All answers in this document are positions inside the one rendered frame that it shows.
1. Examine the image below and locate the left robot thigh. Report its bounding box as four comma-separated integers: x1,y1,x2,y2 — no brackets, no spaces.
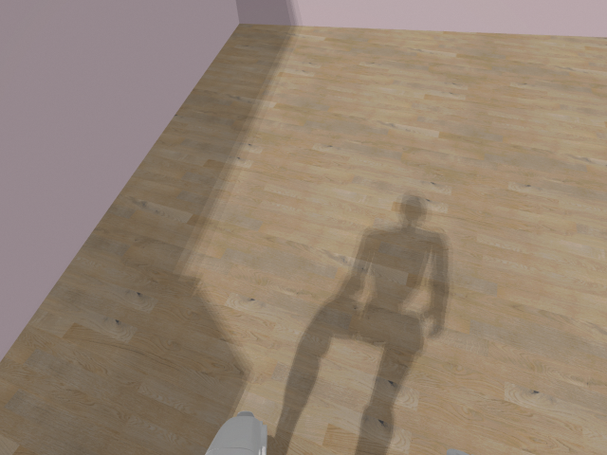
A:
205,416,267,455

